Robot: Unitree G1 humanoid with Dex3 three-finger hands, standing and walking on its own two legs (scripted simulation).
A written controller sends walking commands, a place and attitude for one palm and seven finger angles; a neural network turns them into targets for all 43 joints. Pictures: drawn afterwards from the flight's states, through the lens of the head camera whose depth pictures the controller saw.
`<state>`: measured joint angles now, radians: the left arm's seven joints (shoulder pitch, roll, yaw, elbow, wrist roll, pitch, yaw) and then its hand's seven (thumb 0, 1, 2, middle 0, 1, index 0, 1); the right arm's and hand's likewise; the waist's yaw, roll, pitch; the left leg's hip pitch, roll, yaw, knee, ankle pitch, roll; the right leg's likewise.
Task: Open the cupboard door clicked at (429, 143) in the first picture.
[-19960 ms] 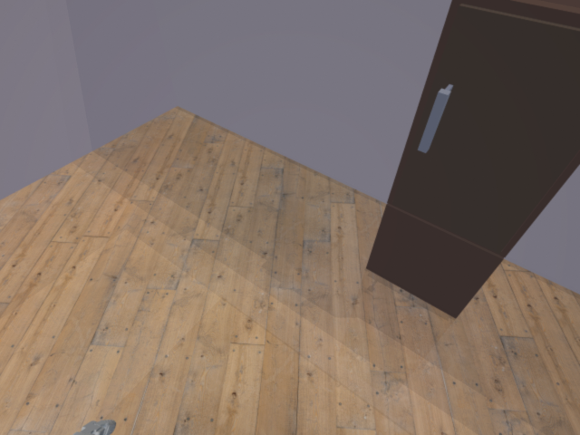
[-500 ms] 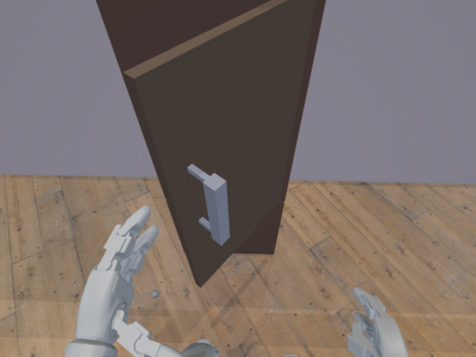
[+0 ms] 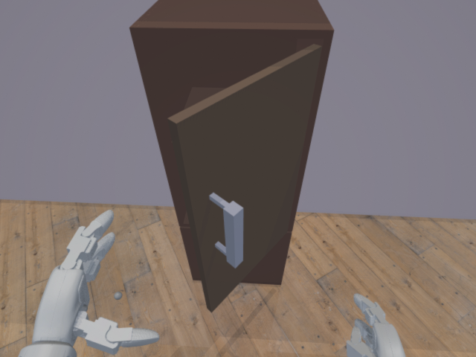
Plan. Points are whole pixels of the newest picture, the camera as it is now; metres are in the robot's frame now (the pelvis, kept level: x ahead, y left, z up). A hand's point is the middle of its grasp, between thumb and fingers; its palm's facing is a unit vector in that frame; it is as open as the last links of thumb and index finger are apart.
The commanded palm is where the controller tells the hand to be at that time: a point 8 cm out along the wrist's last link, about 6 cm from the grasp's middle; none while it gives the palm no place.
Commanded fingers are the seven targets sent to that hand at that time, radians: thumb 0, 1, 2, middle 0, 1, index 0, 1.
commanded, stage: draw the hand back to the body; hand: left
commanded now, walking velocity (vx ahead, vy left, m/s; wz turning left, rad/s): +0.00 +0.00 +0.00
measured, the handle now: (225, 231) +0.34 +0.06 +0.04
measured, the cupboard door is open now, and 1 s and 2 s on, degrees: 51 51 51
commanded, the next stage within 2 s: step back with the hand held close in 0.92 s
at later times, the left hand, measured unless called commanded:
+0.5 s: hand (46, 243) +0.20 +0.25 +0.18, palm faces +0.41 -0.82 -0.39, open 9.6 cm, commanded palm +0.16 +0.30 +0.21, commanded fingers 0.00 0.87 0.88 -0.20 -0.30 -0.20 -0.30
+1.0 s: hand (48, 235) +0.21 +0.25 +0.20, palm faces +0.44 -0.81 -0.39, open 7.4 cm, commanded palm +0.16 +0.29 +0.21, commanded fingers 0.00 0.90 0.90 -0.20 -0.30 -0.20 -0.30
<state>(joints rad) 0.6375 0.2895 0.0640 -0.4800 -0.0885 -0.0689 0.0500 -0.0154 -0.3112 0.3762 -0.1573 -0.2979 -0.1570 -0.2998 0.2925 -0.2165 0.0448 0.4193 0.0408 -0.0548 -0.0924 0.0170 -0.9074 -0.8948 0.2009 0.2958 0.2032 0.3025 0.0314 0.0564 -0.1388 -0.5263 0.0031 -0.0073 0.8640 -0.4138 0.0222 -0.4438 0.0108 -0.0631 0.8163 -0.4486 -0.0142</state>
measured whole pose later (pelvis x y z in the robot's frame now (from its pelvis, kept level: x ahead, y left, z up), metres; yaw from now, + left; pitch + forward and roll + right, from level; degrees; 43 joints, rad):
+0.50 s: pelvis +0.02 +0.00 +0.04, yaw -1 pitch -3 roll -1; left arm 0.51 0.36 0.29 -0.42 -0.07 -0.05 0.13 0.00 0.53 0.74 -0.19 -0.30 -0.19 -0.30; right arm 0.22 -0.22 0.05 0.59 0.02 -0.11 -0.09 0.02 -0.91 -0.89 0.20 0.30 0.20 0.30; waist 0.06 0.05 -0.03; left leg -0.19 -0.01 0.02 0.52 -0.28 0.03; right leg -0.12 0.00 -0.04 0.48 -0.31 -0.01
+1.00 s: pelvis +0.02 -0.01 +0.04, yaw -1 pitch -4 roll +0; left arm 0.47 0.34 0.32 -0.39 -0.08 -0.07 0.11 0.01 0.89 0.89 -0.21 -0.30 -0.21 -0.30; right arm 0.20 -0.22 0.03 0.64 0.01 -0.10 -0.08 0.02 -0.91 -0.89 0.20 0.30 0.20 0.30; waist 0.07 0.06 0.01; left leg -0.11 0.00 0.01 0.42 -0.24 0.01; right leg -0.05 0.02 -0.04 0.39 -0.27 -0.02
